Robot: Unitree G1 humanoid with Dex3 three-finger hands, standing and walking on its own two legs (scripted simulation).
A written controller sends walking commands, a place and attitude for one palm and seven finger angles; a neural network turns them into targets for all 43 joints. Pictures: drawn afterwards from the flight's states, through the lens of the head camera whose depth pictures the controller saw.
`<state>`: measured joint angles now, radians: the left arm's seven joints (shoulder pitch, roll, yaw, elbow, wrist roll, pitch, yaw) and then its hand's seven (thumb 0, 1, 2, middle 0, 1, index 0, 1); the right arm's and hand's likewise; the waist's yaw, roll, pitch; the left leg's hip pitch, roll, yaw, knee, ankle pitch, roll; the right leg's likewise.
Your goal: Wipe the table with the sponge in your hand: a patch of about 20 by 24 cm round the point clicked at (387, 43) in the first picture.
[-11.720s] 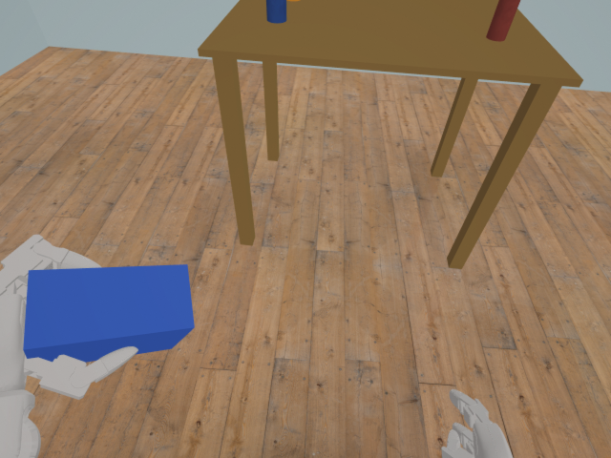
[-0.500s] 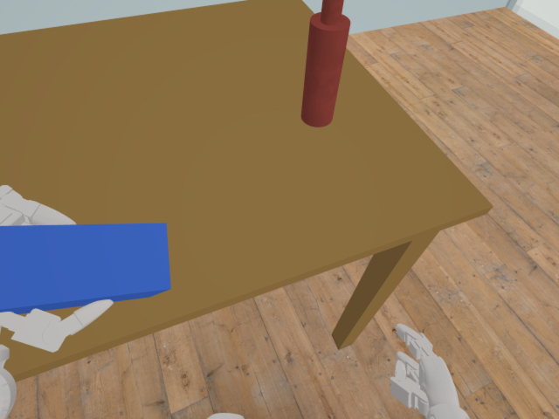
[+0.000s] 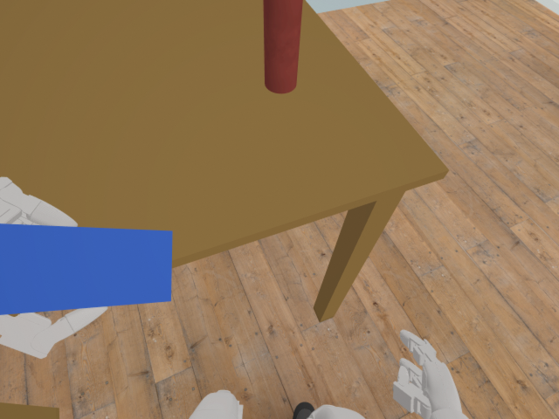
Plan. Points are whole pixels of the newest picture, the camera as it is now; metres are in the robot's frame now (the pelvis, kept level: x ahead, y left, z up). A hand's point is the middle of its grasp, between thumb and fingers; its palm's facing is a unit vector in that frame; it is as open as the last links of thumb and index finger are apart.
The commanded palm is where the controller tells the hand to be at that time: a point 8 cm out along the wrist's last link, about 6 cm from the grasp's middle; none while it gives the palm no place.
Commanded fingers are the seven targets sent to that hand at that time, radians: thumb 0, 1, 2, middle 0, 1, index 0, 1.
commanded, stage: come to a stop and stand still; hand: left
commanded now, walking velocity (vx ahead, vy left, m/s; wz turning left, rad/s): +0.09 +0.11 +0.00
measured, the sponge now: (111, 268) +0.24 +0.19 +0.15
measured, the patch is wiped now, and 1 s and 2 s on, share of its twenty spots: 0.00 0.00 0.00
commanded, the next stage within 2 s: look again from close up in 1.52 s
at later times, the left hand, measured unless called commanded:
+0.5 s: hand (16, 339) +0.17 +0.23 +0.17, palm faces +0.45 -0.79 -0.42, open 10.5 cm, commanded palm +0.11 +0.27 +0.18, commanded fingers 0.00 0.10 1.30 -1.20 -1.60 -1.20 -1.60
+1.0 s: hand (26, 288) +0.21 +0.24 +0.17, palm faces +0.34 -0.84 -0.43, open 10.5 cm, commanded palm +0.14 +0.29 +0.18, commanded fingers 0.00 0.10 1.30 -1.20 -1.60 -1.20 -1.60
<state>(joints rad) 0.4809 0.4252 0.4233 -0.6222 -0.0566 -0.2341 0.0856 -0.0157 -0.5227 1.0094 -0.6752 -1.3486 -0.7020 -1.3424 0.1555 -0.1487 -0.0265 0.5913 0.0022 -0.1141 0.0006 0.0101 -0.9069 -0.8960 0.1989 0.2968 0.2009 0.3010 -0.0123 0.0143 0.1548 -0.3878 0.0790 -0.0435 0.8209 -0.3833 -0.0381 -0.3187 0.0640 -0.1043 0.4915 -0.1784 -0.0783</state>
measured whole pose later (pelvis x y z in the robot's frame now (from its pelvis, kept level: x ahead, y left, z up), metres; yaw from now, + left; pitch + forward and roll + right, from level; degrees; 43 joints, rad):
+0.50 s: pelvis -0.03 -0.02 +0.00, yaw +4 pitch -2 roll +0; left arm 0.44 0.36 0.35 -0.46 -0.02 -0.15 0.14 -0.02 -0.53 1.01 -0.68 -1.35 -0.71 -1.34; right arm 0.24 -0.20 -0.01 0.60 0.02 -0.08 -0.01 0.01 -0.91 -0.90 0.20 0.30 0.20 0.30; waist -0.02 0.03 0.04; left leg -0.18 0.02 -0.01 0.62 -0.39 0.02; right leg -0.26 0.05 -0.10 0.54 -0.25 -0.08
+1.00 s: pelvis -0.03 +0.01 +0.01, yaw -1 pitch -1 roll +0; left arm 0.37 0.35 0.36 -0.37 -0.04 -0.17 0.10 -0.02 -0.53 1.01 -0.68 -1.35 -0.71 -1.34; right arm 0.16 -0.23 -0.02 0.55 0.03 -0.11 0.04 0.01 -0.91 -0.90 0.20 0.30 0.20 0.30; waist -0.02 0.04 0.06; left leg -0.18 0.01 0.10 0.49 -0.29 0.03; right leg -0.26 0.05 0.01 0.47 -0.20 -0.03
